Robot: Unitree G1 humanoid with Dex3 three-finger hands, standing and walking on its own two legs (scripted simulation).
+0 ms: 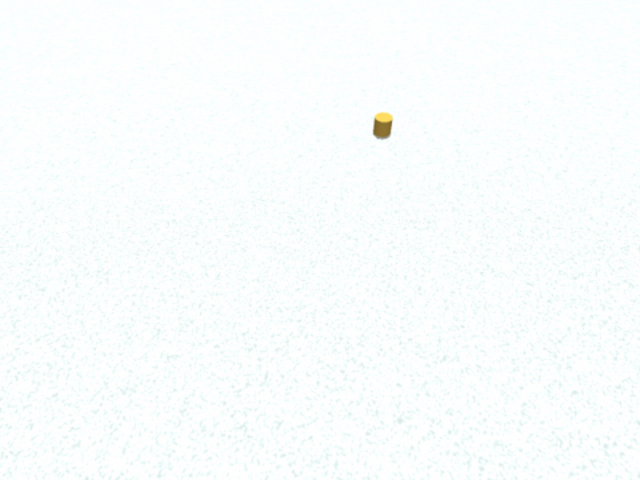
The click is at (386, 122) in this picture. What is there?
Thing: mug
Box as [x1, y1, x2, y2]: [373, 113, 392, 136]
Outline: 378,113 375,115 373,132 378,136 386,136 390,132 392,117 387,113
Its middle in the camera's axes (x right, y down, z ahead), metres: +0.36 -0.60 +2.14
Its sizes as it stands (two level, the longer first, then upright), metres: 0.129 0.095 0.094
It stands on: the floor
